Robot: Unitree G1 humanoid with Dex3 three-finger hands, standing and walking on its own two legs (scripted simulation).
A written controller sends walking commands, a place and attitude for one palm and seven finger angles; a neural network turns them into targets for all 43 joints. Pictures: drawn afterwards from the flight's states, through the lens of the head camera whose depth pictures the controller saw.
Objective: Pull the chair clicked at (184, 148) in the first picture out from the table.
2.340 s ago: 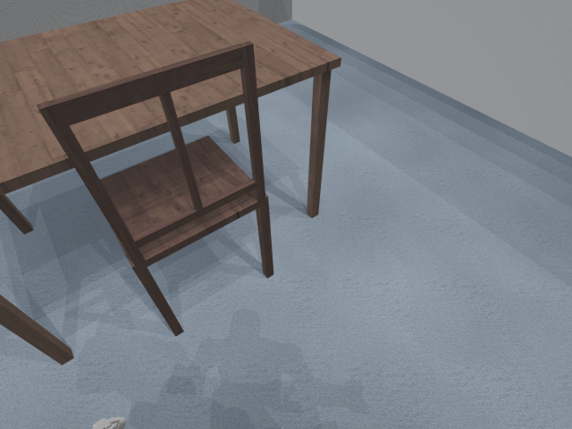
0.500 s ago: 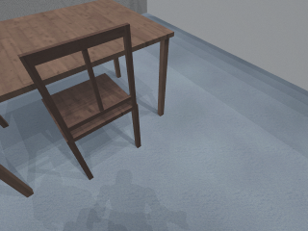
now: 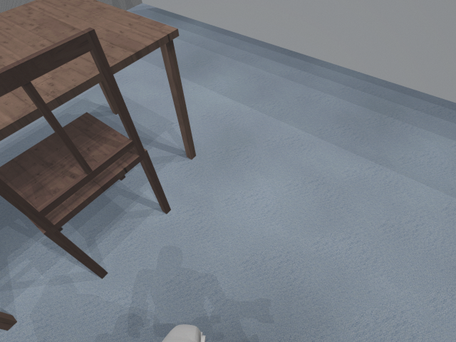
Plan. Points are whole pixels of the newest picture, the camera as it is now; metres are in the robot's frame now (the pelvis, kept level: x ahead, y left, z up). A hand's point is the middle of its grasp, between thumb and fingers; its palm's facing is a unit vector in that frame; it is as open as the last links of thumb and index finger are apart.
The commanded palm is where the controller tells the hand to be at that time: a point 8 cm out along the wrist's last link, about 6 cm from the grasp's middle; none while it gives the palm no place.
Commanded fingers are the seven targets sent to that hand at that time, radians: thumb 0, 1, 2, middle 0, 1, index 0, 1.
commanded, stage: walk to a spot facing it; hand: left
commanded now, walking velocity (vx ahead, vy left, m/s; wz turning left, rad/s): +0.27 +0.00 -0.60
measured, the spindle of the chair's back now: (62, 134) +0.60 +0.53 -0.06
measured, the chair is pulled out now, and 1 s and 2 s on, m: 0.00 0.00 0.00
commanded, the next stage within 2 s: none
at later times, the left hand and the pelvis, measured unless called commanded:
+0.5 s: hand (102, 329) +0.15 +0.29 -0.18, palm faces -0.20 -0.96 -0.17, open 7.4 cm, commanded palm none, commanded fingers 0.00 0.90 0.90 -0.20 -0.30 -0.20 -0.30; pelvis +0.07 +0.09 +0.01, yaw -17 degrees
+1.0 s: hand (216, 222) +0.43 +0.08 -0.20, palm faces -0.57 -0.81 -0.11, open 7.3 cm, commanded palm none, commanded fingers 0.00 0.90 0.90 -0.20 -0.30 -0.20 -0.30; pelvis +0.24 +0.01 -0.03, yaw -36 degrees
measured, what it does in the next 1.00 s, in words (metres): walks ahead, turning right: left foot, then right foot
